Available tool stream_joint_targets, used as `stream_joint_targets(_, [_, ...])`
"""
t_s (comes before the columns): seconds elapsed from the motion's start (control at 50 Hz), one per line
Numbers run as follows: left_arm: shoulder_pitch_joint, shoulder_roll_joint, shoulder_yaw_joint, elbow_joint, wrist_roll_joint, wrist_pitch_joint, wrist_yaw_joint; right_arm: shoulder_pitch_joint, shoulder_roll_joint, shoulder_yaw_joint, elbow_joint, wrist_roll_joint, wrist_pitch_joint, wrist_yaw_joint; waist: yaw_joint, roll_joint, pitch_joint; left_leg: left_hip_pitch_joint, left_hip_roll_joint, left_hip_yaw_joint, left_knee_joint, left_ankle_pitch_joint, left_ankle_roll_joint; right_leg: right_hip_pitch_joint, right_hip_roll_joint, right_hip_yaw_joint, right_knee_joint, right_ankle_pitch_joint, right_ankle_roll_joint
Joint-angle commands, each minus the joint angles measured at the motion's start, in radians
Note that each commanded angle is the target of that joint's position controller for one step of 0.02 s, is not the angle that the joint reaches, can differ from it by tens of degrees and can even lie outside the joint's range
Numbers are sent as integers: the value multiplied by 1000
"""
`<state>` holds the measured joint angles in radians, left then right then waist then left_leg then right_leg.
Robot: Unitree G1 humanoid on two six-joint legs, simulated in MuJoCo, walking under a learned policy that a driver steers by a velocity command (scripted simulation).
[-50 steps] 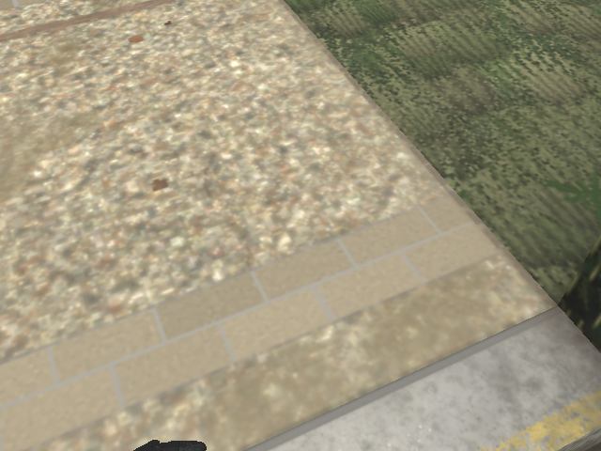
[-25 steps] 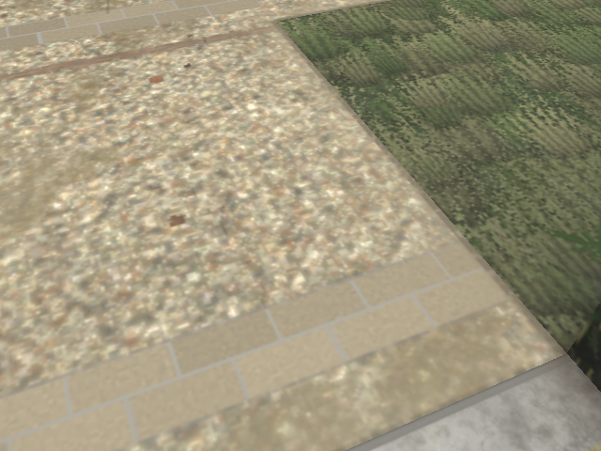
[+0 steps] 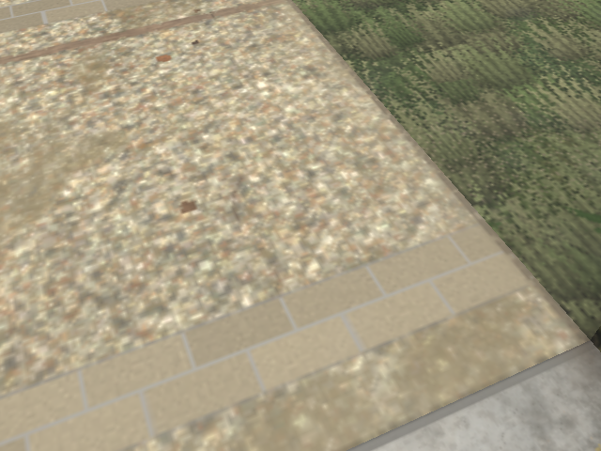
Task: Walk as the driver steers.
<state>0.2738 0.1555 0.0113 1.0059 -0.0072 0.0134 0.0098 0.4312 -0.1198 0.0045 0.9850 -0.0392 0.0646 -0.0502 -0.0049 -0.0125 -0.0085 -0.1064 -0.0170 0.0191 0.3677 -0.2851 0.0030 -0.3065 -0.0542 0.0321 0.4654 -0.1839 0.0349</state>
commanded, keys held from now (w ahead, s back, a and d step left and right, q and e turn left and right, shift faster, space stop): shift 1.00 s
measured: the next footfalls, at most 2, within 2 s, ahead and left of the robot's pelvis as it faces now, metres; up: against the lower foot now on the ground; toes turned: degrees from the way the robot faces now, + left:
right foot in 1.52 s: +0.14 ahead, -0.17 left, +0.00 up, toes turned -5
left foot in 1.92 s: +0.34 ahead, -0.01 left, +0.20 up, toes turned +5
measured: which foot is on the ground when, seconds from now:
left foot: down 0.00-1.00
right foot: down 0.00-1.00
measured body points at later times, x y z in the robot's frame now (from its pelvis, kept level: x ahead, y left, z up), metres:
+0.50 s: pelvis +0.00 +0.00 +0.00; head +0.02 +0.00 +0.45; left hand +0.01 +0.22 -0.16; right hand -0.08 -0.21 -0.15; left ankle -0.06 +0.12 -0.74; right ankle +0.04 -0.14 -0.74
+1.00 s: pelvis +0.00 +0.01 +0.00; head +0.02 +0.00 +0.45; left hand +0.01 +0.23 -0.16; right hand -0.09 -0.20 -0.15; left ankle -0.06 +0.12 -0.74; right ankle +0.04 -0.14 -0.74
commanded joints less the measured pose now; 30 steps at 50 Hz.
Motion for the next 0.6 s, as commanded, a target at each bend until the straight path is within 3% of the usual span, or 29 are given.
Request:
stream_joint_targets(0.02, [59, 81, 15, -11, 1, 0, 4, 129, -63, -9, 4, 1, -2, -6, 2, 2, 43, -66, 61, -31, -55, 250, 78, 37, -24, -1, -59, 133, -51])
stream_joint_targets(0.6, [72, 82, 14, 36, -4, 4, 6, 206, -57, -4, 48, 6, -4, -15, 1, 9, 64, -79, 62, -31, -69, 194, 75, 28, -24, -11, -88, 85, -47])
Keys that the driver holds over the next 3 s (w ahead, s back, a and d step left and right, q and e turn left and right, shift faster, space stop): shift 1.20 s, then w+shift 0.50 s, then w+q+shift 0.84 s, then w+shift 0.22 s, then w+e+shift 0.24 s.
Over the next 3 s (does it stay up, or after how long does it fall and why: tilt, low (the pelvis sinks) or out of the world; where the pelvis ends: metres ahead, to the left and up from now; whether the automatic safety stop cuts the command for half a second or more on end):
stays up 0.93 0.35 0.19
